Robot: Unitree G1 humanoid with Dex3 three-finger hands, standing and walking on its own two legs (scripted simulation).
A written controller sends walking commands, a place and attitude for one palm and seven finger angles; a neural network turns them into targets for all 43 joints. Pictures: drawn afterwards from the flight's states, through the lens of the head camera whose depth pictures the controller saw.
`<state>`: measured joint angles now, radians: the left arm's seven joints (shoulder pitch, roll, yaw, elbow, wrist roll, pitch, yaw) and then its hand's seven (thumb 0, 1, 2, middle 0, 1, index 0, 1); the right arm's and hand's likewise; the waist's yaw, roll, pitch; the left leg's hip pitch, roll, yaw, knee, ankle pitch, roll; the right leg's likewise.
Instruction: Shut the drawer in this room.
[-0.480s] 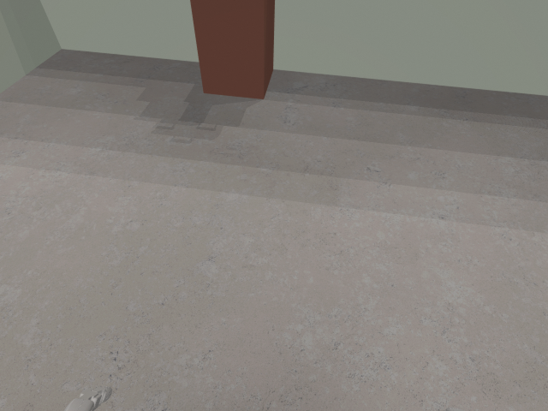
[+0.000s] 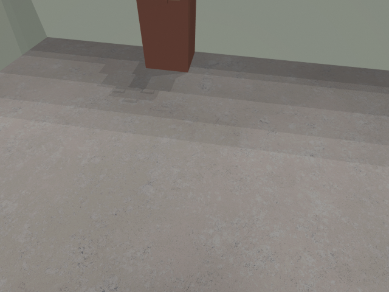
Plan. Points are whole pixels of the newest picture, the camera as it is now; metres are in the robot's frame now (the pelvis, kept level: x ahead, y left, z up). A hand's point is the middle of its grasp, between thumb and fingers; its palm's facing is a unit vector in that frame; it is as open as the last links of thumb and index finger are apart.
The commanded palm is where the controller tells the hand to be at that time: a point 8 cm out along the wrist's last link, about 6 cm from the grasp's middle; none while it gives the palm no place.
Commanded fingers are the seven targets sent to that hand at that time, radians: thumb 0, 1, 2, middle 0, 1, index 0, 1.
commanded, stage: stand and wait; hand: left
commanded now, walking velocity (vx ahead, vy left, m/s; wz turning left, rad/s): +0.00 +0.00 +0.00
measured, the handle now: out of the picture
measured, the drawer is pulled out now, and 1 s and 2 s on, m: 0.24 0.24 0.24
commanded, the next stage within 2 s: turn or walk to find it in 0.42 s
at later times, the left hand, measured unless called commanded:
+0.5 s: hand out of the picture +0.07 +0.23 -0.15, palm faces -0.03 -0.94 -0.34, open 7.4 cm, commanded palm none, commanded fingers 0.00 0.90 0.90 -0.20 -0.30 -0.20 -0.30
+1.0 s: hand out of the picture +0.02 +0.22 -0.17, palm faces +0.01 -0.96 -0.29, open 7.4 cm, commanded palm none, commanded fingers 0.00 0.90 0.90 -0.20 -0.30 -0.20 -0.30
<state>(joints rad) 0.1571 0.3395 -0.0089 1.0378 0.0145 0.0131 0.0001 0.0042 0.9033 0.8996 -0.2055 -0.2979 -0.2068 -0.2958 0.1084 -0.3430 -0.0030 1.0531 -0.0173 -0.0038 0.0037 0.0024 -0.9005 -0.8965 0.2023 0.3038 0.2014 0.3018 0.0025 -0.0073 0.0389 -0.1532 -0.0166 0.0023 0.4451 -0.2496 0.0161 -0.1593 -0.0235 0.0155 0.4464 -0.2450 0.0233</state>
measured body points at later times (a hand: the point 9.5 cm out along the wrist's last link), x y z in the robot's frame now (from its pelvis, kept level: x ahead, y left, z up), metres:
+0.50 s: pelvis -0.02 -0.01 +0.00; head -0.01 -0.01 +0.45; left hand +0.07 +0.28 -0.13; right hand +0.05 -0.31 -0.13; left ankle +0.00 +0.11 -0.74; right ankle +0.00 -0.14 -0.74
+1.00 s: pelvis -0.02 -0.01 +0.00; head -0.01 -0.01 +0.45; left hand +0.02 +0.27 -0.14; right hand +0.06 -0.28 -0.14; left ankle +0.00 +0.11 -0.74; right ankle +0.00 -0.14 -0.74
